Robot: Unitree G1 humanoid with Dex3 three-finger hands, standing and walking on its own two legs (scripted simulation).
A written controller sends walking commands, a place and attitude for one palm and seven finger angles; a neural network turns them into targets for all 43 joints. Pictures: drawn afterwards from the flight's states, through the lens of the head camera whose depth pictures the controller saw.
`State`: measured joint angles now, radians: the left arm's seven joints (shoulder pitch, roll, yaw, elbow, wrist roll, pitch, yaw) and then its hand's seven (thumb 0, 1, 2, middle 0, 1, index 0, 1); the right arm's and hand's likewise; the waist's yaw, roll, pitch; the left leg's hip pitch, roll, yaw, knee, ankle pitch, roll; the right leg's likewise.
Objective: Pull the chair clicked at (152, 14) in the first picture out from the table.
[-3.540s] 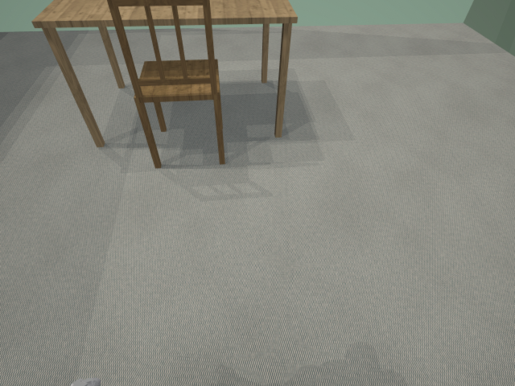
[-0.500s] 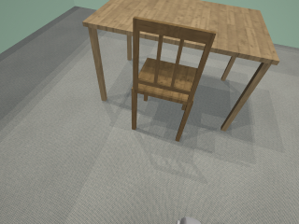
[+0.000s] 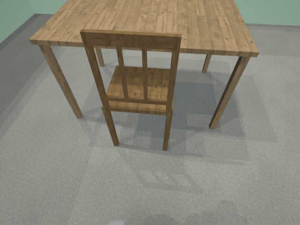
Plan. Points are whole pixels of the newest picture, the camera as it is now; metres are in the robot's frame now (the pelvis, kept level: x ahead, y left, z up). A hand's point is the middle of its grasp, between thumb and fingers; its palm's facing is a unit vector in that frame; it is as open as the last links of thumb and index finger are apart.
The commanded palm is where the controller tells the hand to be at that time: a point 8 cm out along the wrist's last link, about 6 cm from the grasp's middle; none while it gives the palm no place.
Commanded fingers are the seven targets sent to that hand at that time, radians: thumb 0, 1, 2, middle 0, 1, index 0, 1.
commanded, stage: take the last steps up to it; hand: left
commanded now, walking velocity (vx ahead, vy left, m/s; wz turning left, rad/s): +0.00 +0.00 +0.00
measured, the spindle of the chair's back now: (123, 75) +0.73 +0.16 -0.07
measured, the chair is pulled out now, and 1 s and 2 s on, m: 0.00 0.00 0.00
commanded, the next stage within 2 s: come to a stop and stand still in 0.80 s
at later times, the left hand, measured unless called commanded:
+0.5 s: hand (90, 223) +0.15 +0.19 -0.16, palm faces -0.09 -0.98 -0.18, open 7.4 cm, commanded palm none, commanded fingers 0.00 0.90 0.90 -0.20 -0.30 -0.20 -0.30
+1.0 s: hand (106, 196) +0.23 +0.16 -0.19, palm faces -0.02 -0.99 -0.13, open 7.4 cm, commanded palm none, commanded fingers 0.00 0.90 0.90 -0.20 -0.30 -0.20 -0.30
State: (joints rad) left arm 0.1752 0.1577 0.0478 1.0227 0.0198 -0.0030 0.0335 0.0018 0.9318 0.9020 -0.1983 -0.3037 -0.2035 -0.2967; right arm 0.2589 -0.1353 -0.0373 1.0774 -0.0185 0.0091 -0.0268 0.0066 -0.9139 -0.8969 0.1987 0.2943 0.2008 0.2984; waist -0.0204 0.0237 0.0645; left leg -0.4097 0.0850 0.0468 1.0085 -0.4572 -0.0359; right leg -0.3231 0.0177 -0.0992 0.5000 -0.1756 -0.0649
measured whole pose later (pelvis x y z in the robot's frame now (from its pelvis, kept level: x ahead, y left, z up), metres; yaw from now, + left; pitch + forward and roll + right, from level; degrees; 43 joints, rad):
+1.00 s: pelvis +0.24 +0.00 +0.00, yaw -5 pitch -1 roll -1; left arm 0.31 0.16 0.04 1.13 0.01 0.01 0.02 0.01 0.91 0.90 -0.20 -0.30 -0.20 -0.30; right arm 0.19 -0.15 -0.02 1.03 -0.03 -0.05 -0.02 0.01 -0.93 -0.90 0.20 0.29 0.20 0.30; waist 0.02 -0.06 0.04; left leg -0.32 0.04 0.14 0.59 -0.26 0.05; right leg -0.23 -0.04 -0.08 0.82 -0.53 0.00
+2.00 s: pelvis +0.24 -0.01 +0.01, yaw -5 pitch -1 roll +0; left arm 0.30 0.14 -0.01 1.14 0.02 -0.01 0.04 0.01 0.91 0.90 -0.20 -0.30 -0.20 -0.30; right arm 0.28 -0.16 0.00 1.09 -0.02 0.00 -0.01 0.01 -0.93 -0.90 0.20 0.29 0.20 0.30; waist 0.01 0.01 0.04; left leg -0.16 0.01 0.06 0.47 -0.29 0.01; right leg -0.24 -0.04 -0.07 0.46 -0.20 0.01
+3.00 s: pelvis +0.25 -0.02 +0.00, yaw -4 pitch -1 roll +0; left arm 0.52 0.17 -0.01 0.45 -0.12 0.02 0.12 0.06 0.95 0.89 -0.20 -0.30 -0.20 -0.29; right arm 0.36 -0.19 0.00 0.95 0.03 -0.19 -0.07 0.03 -0.93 -0.90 0.20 0.29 0.20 0.30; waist 0.00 0.03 0.01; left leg -0.17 0.02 0.04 0.50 -0.32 0.00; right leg -0.26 -0.04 -0.09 0.52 -0.26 -0.01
